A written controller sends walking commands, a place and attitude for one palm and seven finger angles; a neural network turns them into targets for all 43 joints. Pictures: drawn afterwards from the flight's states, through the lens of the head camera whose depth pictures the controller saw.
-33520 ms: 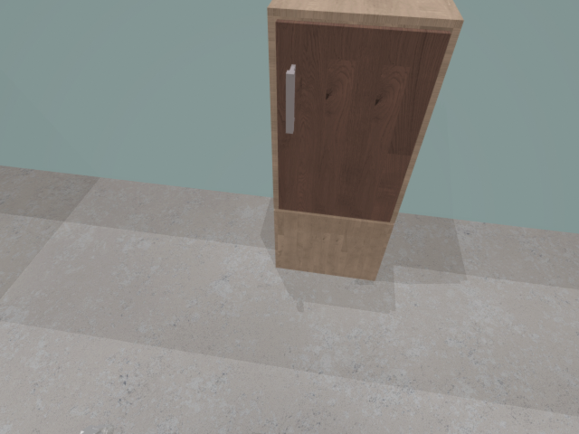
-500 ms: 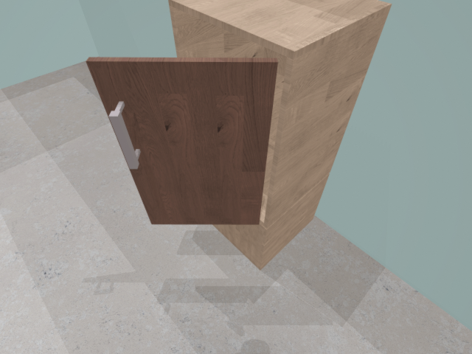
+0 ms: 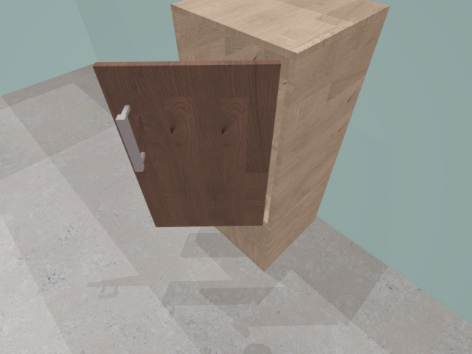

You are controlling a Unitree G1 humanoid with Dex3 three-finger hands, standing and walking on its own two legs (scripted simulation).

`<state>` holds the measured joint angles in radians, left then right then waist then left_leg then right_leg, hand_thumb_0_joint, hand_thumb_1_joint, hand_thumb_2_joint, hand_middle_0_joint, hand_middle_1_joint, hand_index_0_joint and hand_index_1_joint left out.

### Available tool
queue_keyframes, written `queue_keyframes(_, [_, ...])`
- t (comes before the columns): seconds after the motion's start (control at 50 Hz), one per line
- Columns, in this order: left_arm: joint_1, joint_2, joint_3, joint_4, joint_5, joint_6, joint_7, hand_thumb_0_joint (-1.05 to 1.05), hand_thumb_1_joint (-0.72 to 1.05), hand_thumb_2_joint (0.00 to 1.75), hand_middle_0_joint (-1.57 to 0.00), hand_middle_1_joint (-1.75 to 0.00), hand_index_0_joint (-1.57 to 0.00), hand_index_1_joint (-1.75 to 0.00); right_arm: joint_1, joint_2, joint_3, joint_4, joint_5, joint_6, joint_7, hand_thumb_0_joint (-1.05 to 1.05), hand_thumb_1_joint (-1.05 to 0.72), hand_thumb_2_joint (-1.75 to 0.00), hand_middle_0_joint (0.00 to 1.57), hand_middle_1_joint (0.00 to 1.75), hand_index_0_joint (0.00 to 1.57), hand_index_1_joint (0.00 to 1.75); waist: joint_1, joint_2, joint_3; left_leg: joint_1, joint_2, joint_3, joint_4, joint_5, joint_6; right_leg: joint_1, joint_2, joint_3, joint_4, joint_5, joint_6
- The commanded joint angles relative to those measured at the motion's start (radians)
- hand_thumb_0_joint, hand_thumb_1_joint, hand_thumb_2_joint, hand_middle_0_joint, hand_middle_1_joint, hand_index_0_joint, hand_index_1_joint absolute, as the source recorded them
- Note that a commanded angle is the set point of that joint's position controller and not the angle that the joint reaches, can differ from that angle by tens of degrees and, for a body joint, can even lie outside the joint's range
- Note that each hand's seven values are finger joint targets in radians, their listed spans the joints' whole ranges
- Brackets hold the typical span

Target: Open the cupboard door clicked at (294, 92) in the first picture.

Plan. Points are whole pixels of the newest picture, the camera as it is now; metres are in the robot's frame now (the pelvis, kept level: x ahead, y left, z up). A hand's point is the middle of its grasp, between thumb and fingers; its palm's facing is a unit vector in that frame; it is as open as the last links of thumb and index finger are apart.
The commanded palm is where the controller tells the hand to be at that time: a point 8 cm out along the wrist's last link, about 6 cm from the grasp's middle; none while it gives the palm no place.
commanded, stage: come to a stop and stand still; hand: left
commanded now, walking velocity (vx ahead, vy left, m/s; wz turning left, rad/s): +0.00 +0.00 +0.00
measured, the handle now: (133, 139) +0.56 +0.28 +0.04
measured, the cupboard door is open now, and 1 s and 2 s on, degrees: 46 46 46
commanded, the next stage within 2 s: look again from close up in 0.96 s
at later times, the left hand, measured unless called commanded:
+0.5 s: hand out of the picture +0.05 +0.23 -0.16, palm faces +0.04 -0.96 -0.29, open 7.3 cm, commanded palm none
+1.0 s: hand out of the picture -0.05 +0.18 -0.18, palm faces +0.02 -0.98 -0.18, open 7.3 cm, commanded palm none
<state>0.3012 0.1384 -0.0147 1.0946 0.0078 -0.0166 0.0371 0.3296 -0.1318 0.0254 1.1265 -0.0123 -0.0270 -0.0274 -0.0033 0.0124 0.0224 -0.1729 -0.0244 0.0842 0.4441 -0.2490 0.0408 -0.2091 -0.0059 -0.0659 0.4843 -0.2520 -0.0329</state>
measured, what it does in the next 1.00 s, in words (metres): stands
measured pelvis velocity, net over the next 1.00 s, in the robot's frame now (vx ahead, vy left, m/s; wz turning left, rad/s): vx -0.04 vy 0.01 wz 0.01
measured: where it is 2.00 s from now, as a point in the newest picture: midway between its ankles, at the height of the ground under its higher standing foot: outside the picture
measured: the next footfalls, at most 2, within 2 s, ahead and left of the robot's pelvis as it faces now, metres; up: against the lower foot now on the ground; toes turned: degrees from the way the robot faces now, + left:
none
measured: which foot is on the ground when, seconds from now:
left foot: down 0.00-1.00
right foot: down 0.00-1.00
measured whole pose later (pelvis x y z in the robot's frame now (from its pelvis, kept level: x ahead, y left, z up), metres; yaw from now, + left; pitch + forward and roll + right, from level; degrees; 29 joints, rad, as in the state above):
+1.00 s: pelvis -0.04 +0.01 +0.00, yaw +1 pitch -3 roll +0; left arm 0.34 0.16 -0.03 1.10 0.01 0.00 0.04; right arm 0.32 -0.17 0.01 1.14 -0.01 0.01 -0.01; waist 0.00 -0.01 0.02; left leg -0.18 -0.03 0.08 0.40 -0.17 0.06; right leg -0.19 -0.01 -0.07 0.40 -0.15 -0.01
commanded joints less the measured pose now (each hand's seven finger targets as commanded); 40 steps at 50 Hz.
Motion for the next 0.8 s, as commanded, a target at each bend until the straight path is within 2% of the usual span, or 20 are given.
queue_keyframes(0.0, [0.061, 0.083, 0.018, -0.021, 0.001, -0.018, 0.002, 0.00, 0.90, 0.90, -0.20, -0.30, -0.20, -0.30, 0.041, -0.088, -0.018, -0.023, -0.002, -0.014, -0.004, 0.00, -0.90, -0.90, 0.20, 0.30, 0.20, 0.30, 0.006, -0.010, 0.051, -0.064, 0.127, -0.133, -0.113, 0.068, 0.007, 0.011, -0.101, 0.124, -0.093, 0.073, -0.020])
queue_keyframes(0.04, [0.064, 0.084, 0.019, -0.016, 0.003, -0.017, 0.001, 0.00, 0.90, 0.90, -0.20, -0.30, -0.20, -0.30, 0.041, -0.087, -0.017, -0.019, -0.003, -0.011, -0.003, 0.00, -0.90, -0.90, 0.20, 0.30, 0.20, 0.30, 0.006, -0.003, 0.064, -0.071, 0.119, -0.127, -0.110, 0.032, 0.005, 0.003, -0.105, 0.133, -0.097, 0.035, -0.026])
queue_keyframes(0.06, [0.036, 0.241, 0.006, -0.088, 0.016, -0.030, 0.000, 0.00, 0.90, 0.90, -0.20, -0.30, -0.20, -0.30, -0.044, -0.197, -0.027, -0.137, -0.003, -0.002, 0.009, 0.00, -0.90, -0.90, 0.20, 0.30, 0.20, 0.30, -0.015, -0.100, 0.166, -0.098, 0.087, -0.150, -0.092, 0.100, -0.015, -0.070, -0.073, 0.101, -0.104, 0.058, -0.012])
queue_keyframes(0.08, [0.053, 0.164, 0.030, -0.086, 0.009, -0.030, 0.008, 0.00, 0.90, 0.90, -0.20, -0.30, -0.20, -0.30, -0.010, -0.174, -0.043, -0.151, -0.010, -0.024, -0.002, 0.00, -0.90, -0.90, 0.20, 0.30, 0.20, 0.30, 0.000, -0.058, -0.018, -0.076, 0.109, -0.156, -0.016, 0.076, -0.002, -0.015, -0.115, 0.136, -0.057, 0.022, -0.019])
queue_keyframes(0.1, [0.046, 0.175, 0.029, -0.094, 0.007, -0.036, 0.008, 0.00, 0.90, 0.90, -0.20, -0.30, -0.20, -0.30, -0.009, -0.177, -0.050, -0.148, -0.009, -0.029, -0.007, 0.00, -0.90, -0.90, 0.20, 0.30, 0.20, 0.30, -0.013, 0.014, -0.109, -0.028, 0.106, -0.160, 0.004, 0.134, 0.006, 0.023, -0.125, 0.148, -0.048, 0.098, -0.040])
queue_keyframes(0.12, [0.049, 0.181, 0.036, -0.105, 0.006, -0.038, 0.006, 0.00, 0.90, 0.90, -0.20, -0.30, -0.20, -0.30, -0.007, -0.180, -0.057, -0.155, -0.007, -0.029, -0.011, 0.00, -0.90, -0.90, 0.20, 0.30, 0.20, 0.30, -0.010, 0.039, -0.121, -0.026, 0.106, -0.157, 0.016, 0.138, 0.010, 0.028, -0.127, 0.154, -0.050, 0.125, -0.048])
queue_keyframes(0.14, [0.041, 0.188, 0.041, -0.112, 0.007, -0.036, 0.006, 0.00, 0.90, 0.90, -0.20, -0.30, -0.20, -0.30, -0.007, -0.185, -0.062, -0.159, -0.005, -0.026, -0.013, 0.00, -0.90, -0.90, 0.20, 0.30, 0.20, 0.30, -0.014, 0.022, -0.101, -0.037, 0.107, -0.155, 0.017, 0.149, 0.013, 0.027, -0.125, 0.148, -0.044, 0.155, -0.053])
queue_keyframes(0.16, [0.047, 0.182, 0.038, -0.121, 0.007, -0.032, 0.006, 0.00, 0.90, 0.90, -0.20, -0.30, -0.20, -0.30, -0.005, -0.179, -0.057, -0.170, -0.007, -0.022, -0.011, 0.00, -0.90, -0.90, 0.20, 0.30, 0.20, 0.30, -0.010, -0.023, -0.082, -0.058, 0.107, -0.147, 0.028, 0.160, 0.020, 0.037, -0.122, 0.145, -0.043, 0.196, -0.052])
queue_keyframes(0.18, [0.040, 0.188, 0.044, -0.123, 0.007, -0.028, 0.006, 0.00, 0.90, 0.90, -0.20, -0.30, -0.20, -0.30, -0.015, -0.190, -0.064, -0.170, -0.005, -0.017, -0.012, 0.00, -0.90, -0.90, 0.20, 0.30, 0.20, 0.30, -0.011, -0.035, -0.032, -0.073, 0.105, -0.139, 0.017, 0.127, 0.020, 0.014, -0.125, 0.142, -0.050, 0.178, -0.051])
queue_keyframes(0.22, [0.021, 0.206, 0.050, -0.136, 0.008, -0.026, 0.005, 0.00, 0.90, 0.90, -0.20, -0.30, -0.20, -0.30, -0.028, -0.215, -0.070, -0.173, -0.004, -0.019, -0.013, 0.00, -0.90, -0.90, 0.20, 0.30, 0.20, 0.30, -0.010, 0.009, -0.011, -0.066, 0.118, -0.145, 0.000, 0.197, 0.024, 0.010, -0.114, 0.126, -0.028, 0.226, -0.050])
queue_keyframes(0.26, [0.027, 0.204, 0.048, -0.139, 0.008, -0.023, 0.004, 0.00, 0.90, 0.90, -0.20, -0.30, -0.20, -0.30, -0.047, -0.219, -0.067, -0.174, -0.006, -0.018, -0.011, 0.00, -0.90, -0.90, 0.20, 0.30, 0.20, 0.30, 0.001, 0.005, -0.019, -0.048, 0.129, -0.140, 0.002, 0.266, 0.028, 0.025, -0.103, 0.111, -0.023, 0.255, -0.040])
queue_keyframes(0.34, [-0.023, 0.242, 0.047, -0.142, 0.006, -0.018, -0.001, 0.00, 0.90, 0.90, -0.20, -0.30, -0.20, -0.30, -0.104, -0.258, -0.068, -0.178, -0.005, -0.011, -0.005, 0.00, -0.90, -0.90, 0.20, 0.30, 0.20, 0.30, 0.001, -0.010, 0.033, -0.065, 0.133, -0.143, -0.051, 0.164, 0.022, 0.010, -0.110, 0.120, -0.068, 0.184, -0.028])
queue_keyframes(0.38, [-0.034, 0.240, 0.042, -0.143, 0.007, -0.014, -0.004, 0.00, 0.90, 0.90, -0.20, -0.30, -0.20, -0.30, -0.117, -0.256, -0.063, -0.175, -0.006, -0.008, 0.001, 0.00, -0.90, -0.90, 0.20, 0.30, 0.20, 0.30, 0.003, -0.012, 0.050, -0.069, 0.131, -0.147, -0.075, 0.114, 0.021, 0.001, -0.107, 0.125, -0.094, 0.125, -0.023])
queue_keyframes(0.42, [-0.055, 0.258, 0.042, -0.143, 0.007, -0.014, -0.007, 0.00, 0.90, 0.90, -0.20, -0.30, -0.20, -0.30, -0.136, -0.275, -0.061, -0.176, -0.007, -0.008, 0.004, 0.00, -0.90, -0.90, 0.20, 0.30, 0.20, 0.30, 0.004, 0.001, 0.051, -0.068, 0.133, -0.153, -0.100, 0.086, 0.019, 0.005, -0.108, 0.129, -0.113, 0.098, -0.020])
queue_keyframes(0.46, [-0.065, 0.264, 0.041, -0.144, 0.008, -0.012, -0.009, 0.00, 0.90, 0.90, -0.20, -0.30, -0.20, -0.30, -0.140, -0.277, -0.058, -0.172, -0.007, -0.008, 0.008, 0.00, -0.90, -0.90, 0.20, 0.30, 0.20, 0.30, 0.005, -0.012, 0.032, -0.060, 0.136, -0.155, -0.115, 0.077, 0.017, 0.020, -0.107, 0.122, -0.123, 0.090, -0.015])
queue_keyframes(0.54, [-0.079, 0.273, 0.037, -0.136, 0.008, -0.009, -0.012, 0.00, 0.90, 0.90, -0.20, -0.30, -0.20, -0.30, -0.152, -0.290, -0.055, -0.162, -0.009, -0.003, 0.013, 0.00, -0.90, -0.90, 0.20, 0.30, 0.20, 0.30, 0.005, -0.019, 0.041, -0.069, 0.134, -0.159, -0.152, -0.005, 0.009, 0.015, -0.111, 0.129, -0.153, 0.033, -0.008])
queue_keyframes(0.66, [-0.062, 0.255, 0.030, -0.117, 0.009, -0.006, -0.011, 0.00, 0.90, 0.90, -0.20, -0.30, -0.20, -0.30, -0.133, -0.267, -0.047, -0.129, -0.006, 0.002, 0.017, 0.00, -0.90, -0.90, 0.20, 0.30, 0.20, 0.30, 0.006, -0.020, 0.029, -0.070, 0.132, -0.166, -0.175, -0.036, 0.004, 0.030, -0.114, 0.123, -0.173, 0.016, 0.001])
queue_keyframes(0.74, [-0.034, 0.225, 0.023, -0.091, 0.008, -0.005, -0.008, 0.00, 0.90, 0.90, -0.20, -0.30, -0.20, -0.30, -0.105, -0.239, -0.042, -0.097, -0.005, 0.008, 0.017, 0.00, -0.90, -0.90, 0.20, 0.30, 0.20, 0.30, 0.005, -0.033, 0.059, -0.088, 0.127, -0.162, -0.185, -0.071, -0.002, 0.013, -0.116, 0.127, -0.189, -0.018, 0.005])
queue_keyframes(0.78, [-0.010, 0.200, 0.020, -0.079, 0.008, -0.003, -0.006, 0.00, 0.90, 0.90, -0.20, -0.30, -0.20, -0.30, -0.081, -0.216, -0.040, -0.080, -0.003, 0.009, 0.016, 0.00, -0.90, -0.90, 0.20, 0.30, 0.20, 0.30, 0.004, -0.023, 0.037, -0.080, 0.128, -0.160, -0.185, -0.062, -0.003, 0.025, -0.116, 0.121, -0.185, -0.003, 0.008])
